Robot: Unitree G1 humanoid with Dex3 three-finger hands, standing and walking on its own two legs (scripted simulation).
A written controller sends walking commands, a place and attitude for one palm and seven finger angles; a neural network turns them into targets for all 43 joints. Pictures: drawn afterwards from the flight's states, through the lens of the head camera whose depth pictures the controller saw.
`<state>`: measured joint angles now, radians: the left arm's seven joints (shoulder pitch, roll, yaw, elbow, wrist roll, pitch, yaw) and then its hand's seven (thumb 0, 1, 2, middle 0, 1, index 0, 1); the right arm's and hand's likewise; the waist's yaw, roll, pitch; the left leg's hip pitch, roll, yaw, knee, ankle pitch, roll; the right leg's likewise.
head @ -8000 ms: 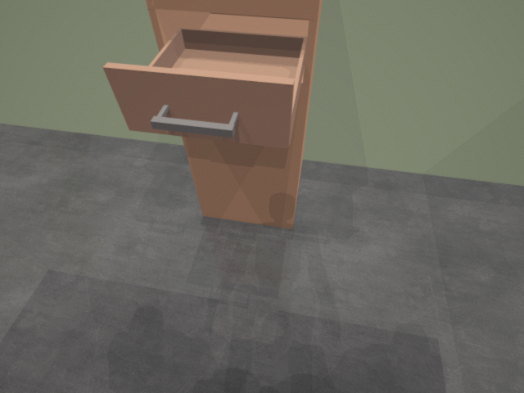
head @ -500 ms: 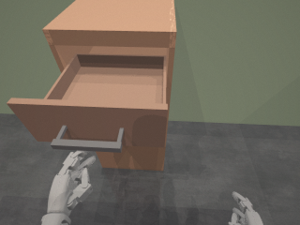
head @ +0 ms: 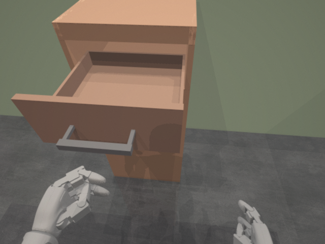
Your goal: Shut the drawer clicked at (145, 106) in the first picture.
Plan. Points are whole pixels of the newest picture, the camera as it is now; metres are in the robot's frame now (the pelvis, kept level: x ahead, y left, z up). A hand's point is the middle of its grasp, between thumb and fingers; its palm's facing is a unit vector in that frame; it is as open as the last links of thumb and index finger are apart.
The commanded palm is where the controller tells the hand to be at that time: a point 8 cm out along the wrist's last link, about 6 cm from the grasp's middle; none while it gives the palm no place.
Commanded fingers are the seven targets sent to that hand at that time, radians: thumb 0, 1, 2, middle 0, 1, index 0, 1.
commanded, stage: raise the hand and make a fist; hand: left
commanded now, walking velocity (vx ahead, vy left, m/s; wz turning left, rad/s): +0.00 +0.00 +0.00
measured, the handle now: (98, 139) +0.33 +0.17 +0.11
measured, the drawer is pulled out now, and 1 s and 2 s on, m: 0.29 0.29 0.29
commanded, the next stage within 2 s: bring the fist close to the handle in 1.14 s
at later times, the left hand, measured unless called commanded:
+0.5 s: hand (67, 199) +0.17 +0.17 +0.16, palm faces -0.04 -0.99 -0.11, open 3.1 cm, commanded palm +0.12 +0.22 +0.18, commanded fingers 0.00 0.90 0.90 -1.40 -1.60 -1.40 -1.60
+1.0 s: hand (70, 191) +0.17 +0.15 +0.20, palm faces -0.06 -0.99 -0.15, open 3.3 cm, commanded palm +0.12 +0.20 +0.21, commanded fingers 0.00 0.90 0.90 -1.40 -1.60 -1.40 -1.60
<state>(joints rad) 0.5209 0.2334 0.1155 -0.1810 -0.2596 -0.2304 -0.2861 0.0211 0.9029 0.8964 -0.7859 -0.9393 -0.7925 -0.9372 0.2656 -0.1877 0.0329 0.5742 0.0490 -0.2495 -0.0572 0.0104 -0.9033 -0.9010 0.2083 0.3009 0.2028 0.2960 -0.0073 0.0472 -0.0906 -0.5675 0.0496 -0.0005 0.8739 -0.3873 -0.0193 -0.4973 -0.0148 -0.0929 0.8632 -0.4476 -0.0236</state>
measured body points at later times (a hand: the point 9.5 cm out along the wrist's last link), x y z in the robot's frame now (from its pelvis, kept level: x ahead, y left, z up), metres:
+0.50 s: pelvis +0.02 +0.02 +0.01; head -0.01 +0.01 +0.46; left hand +0.17 +0.22 +0.16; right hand +0.25 -0.17 -0.01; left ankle +0.04 +0.13 -0.70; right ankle +0.00 -0.10 -0.70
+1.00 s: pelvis +0.01 -0.01 +0.02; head -0.03 -0.04 +0.47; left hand +0.16 +0.20 +0.21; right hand +0.23 -0.21 -0.01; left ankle +0.04 +0.13 -0.70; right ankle +0.00 -0.10 -0.70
